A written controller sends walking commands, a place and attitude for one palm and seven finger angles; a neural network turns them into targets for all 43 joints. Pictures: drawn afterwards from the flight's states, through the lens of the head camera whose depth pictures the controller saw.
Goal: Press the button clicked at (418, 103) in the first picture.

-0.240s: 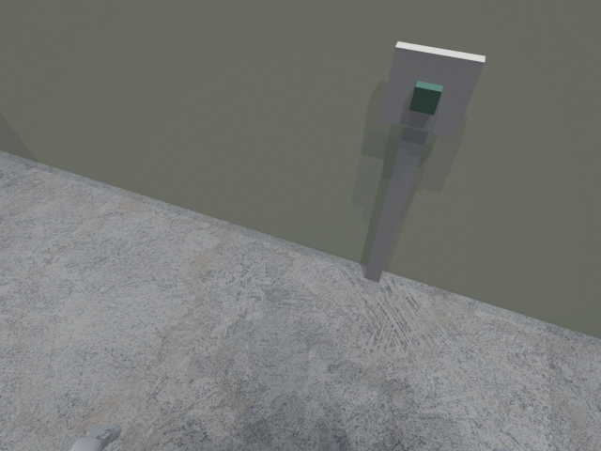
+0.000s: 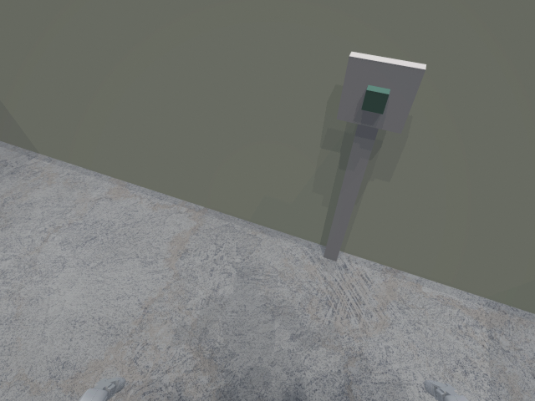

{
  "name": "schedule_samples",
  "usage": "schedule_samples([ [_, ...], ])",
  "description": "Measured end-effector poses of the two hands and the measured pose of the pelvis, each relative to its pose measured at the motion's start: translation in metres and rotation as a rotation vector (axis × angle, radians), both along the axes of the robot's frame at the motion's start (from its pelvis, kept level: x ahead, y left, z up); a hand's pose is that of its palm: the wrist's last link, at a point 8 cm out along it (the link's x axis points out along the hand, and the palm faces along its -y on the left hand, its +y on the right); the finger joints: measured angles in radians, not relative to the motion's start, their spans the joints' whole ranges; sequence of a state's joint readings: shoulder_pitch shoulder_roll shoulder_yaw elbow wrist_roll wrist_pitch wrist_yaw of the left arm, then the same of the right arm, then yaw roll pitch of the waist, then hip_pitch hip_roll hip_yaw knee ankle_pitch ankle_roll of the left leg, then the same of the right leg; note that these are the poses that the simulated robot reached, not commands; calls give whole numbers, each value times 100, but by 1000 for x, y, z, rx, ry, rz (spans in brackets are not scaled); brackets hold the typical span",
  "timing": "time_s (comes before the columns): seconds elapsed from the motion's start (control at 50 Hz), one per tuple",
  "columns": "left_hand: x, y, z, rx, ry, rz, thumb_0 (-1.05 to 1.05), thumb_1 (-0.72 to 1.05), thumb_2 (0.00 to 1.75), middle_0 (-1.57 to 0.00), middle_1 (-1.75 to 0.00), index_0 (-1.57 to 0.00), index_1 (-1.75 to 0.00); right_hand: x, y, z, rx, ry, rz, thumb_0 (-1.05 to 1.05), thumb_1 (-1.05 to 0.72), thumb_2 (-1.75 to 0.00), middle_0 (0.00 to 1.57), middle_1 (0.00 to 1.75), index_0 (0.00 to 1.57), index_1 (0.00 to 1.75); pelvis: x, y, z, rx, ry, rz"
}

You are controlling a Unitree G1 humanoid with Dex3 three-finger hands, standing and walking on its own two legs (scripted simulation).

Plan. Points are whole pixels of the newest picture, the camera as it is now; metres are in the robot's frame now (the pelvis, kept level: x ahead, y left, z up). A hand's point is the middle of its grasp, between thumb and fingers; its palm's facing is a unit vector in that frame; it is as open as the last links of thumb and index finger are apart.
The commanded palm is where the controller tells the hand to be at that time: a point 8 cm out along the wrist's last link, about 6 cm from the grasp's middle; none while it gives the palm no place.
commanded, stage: stand and wait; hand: left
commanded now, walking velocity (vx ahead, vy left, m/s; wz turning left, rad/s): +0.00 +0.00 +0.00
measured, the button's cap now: (375, 99) +0.81 -0.23 +0.05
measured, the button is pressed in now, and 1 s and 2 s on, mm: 0 0 0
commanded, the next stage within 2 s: look at it before walking up in 0.78 s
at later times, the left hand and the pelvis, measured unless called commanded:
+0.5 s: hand out of the picture +0.04 +0.23 -0.15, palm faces -0.04 -0.94 -0.34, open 7.4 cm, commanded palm none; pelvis -0.02 -0.02 +0.01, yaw +0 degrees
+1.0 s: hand out of the picture +0.04 +0.22 -0.15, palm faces -0.05 -0.95 -0.32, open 7.4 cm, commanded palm none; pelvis -0.03 -0.02 +0.01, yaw -1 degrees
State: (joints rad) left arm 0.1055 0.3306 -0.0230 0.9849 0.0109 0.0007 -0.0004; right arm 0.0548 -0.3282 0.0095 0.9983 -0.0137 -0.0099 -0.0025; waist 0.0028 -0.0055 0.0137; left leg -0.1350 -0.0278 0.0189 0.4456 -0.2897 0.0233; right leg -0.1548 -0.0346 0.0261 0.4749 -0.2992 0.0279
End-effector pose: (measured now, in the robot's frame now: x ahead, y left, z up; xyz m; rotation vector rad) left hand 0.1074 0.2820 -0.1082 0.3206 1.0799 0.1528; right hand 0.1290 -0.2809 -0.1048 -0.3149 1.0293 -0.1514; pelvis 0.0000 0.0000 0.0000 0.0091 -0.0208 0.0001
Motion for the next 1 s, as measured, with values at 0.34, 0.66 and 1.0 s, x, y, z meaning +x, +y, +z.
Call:
schedule_samples([
  [0.34, -60, -3, -7, 10, 137, 50, 1, 90, 90, -21, -30, -20, -30, -64, -24, -10, -17, 157, -54, 1, -90, -90, 20, 30, 20, 30, -13, -12, 4, -2, -12, 1],
  [0.66, -67, -11, -4, 6, 126, 35, 1, 90, 90, -21, -30, -20, -30, -95, -26, -14, 2, 187, -77, 1, -90, -90, 20, 30, 20, 30, -28, -17, 6, -1, -17, -7],
  [1.0, -69, -14, -7, -5, 128, 29, 1, 90, 90, -21, -30, -20, -30, -103, -25, -13, 1, 197, -84, 1, -90, -90, 20, 30, 20, 30, -31, -16, 6, -2, -11, -9],
])
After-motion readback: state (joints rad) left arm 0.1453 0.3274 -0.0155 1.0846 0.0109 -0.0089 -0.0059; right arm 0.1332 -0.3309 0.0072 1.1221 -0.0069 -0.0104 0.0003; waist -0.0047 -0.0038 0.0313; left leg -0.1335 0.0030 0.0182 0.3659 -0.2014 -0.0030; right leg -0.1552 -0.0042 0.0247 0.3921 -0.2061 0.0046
